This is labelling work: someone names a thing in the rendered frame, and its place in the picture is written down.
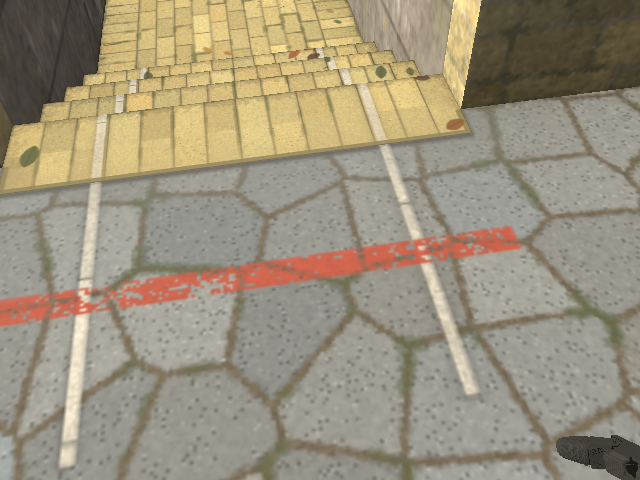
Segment stairs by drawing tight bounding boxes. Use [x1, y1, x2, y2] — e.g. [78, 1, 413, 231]
[40, 41, 421, 122]

